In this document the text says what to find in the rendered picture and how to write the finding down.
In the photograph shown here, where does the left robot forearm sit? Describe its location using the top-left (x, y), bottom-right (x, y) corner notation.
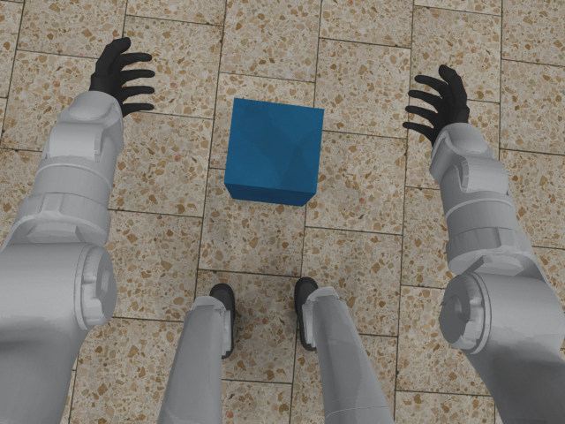
top-left (0, 91), bottom-right (124, 253)

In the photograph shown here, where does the robot right shin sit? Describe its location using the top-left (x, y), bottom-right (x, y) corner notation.
top-left (305, 286), bottom-right (349, 311)

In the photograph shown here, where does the right robot foot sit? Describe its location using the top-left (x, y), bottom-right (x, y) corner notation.
top-left (294, 277), bottom-right (318, 352)

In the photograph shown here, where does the right robot upper arm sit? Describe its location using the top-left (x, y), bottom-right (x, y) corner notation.
top-left (439, 271), bottom-right (565, 424)

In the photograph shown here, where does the right robot hand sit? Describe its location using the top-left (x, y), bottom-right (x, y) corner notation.
top-left (403, 64), bottom-right (470, 147)

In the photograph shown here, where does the left robot hand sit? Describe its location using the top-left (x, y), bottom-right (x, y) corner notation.
top-left (88, 37), bottom-right (155, 117)

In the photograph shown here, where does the carton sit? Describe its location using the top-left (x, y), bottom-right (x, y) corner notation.
top-left (224, 98), bottom-right (324, 207)

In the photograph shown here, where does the right robot forearm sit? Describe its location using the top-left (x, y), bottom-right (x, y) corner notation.
top-left (429, 123), bottom-right (565, 349)

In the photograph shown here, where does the left robot upper arm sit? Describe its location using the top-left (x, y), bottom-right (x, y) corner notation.
top-left (0, 242), bottom-right (117, 424)

